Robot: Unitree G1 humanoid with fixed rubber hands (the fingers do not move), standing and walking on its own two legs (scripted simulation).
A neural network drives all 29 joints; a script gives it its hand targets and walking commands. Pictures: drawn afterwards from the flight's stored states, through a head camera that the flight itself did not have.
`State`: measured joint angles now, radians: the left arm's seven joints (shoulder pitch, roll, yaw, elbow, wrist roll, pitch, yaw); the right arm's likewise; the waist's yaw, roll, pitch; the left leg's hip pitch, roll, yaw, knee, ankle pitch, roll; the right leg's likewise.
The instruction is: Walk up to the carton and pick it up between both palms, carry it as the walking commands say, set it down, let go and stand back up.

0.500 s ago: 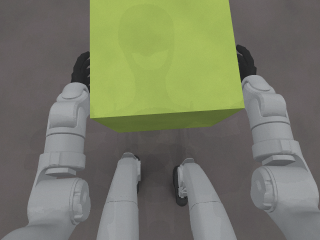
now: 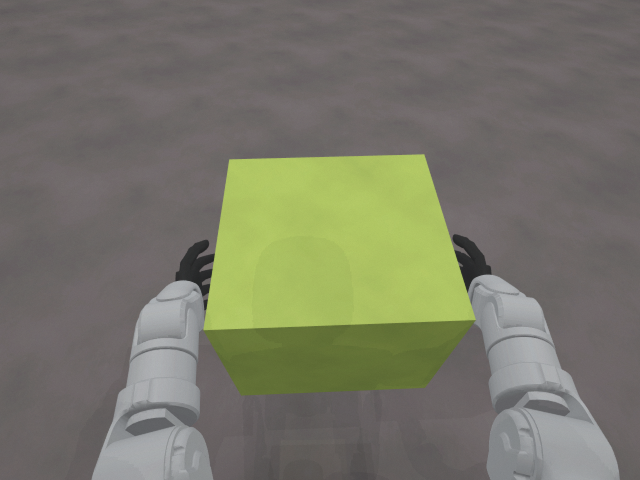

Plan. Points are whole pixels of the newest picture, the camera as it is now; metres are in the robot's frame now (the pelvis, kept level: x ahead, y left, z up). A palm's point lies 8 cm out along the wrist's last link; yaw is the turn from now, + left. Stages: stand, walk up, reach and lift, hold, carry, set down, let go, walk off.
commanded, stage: reach and lift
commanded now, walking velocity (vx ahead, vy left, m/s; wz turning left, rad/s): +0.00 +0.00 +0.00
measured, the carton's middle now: (330, 277) +0.41 +0.01 +0.00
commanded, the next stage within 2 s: hold in 1.64 s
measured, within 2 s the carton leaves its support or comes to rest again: neither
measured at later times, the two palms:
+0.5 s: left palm (184, 317) +0.30 +0.20 +0.05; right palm (484, 304) +0.34 -0.18 +0.05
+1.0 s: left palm (177, 298) +0.32 +0.20 +0.07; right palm (491, 301) +0.32 -0.18 +0.08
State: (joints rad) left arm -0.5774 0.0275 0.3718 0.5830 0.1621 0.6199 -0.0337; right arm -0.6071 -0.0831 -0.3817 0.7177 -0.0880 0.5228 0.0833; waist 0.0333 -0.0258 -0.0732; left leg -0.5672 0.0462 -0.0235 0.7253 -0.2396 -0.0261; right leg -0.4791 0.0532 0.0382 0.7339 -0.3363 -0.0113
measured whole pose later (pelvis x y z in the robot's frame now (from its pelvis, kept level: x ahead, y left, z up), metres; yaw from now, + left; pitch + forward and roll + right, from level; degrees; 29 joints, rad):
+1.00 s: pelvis +0.02 +0.01 +0.02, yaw +1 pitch -4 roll -1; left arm -0.33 0.03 0.25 0.27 0.10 0.75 -0.05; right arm -0.33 0.00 -0.32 0.30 -0.09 0.70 0.08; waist 0.00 -0.02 0.00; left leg -0.27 0.02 -0.04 0.50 -0.17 -0.02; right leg -0.16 0.03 0.04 0.49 -0.26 0.00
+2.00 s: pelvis +0.02 +0.01 +0.03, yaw +1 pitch -3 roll -1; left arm -0.23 0.02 0.22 0.18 0.10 0.76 -0.06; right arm -0.25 0.00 -0.28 0.22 -0.09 0.73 0.09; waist -0.01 -0.02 -0.02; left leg -0.26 0.02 -0.04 0.47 -0.16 -0.02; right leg -0.15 0.03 0.04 0.45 -0.24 -0.01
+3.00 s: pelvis +0.46 +0.09 +0.01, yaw +3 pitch +2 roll +3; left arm -0.08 0.02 0.21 -0.18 -0.04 1.15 0.01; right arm -0.07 0.05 -0.22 -0.26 -0.05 1.17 -0.01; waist 0.00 -0.01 -0.22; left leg -0.45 -0.01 0.06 0.73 -0.33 0.01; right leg 0.01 -0.12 -0.09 0.47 -0.51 0.05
